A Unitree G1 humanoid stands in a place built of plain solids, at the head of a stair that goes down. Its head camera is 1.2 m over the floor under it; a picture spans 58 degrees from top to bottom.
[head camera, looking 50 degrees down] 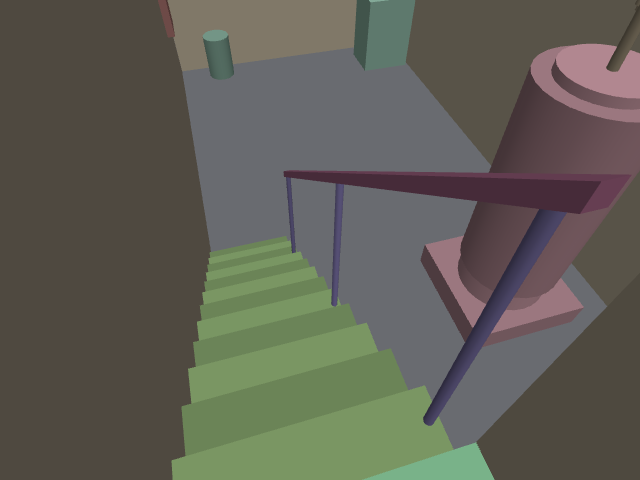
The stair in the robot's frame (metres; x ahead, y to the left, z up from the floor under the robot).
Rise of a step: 0.19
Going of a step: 0.23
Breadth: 0.81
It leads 16 degrees to the left of straight ahead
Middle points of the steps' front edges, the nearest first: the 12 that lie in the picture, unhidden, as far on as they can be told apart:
0.43 0.05 -0.18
0.65 0.11 -0.37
0.87 0.17 -0.56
1.09 0.24 -0.75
1.32 0.30 -0.94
1.54 0.36 -1.13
1.76 0.43 -1.33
1.98 0.49 -1.52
2.20 0.55 -1.71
2.42 0.62 -1.90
2.64 0.68 -2.09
2.86 0.74 -2.28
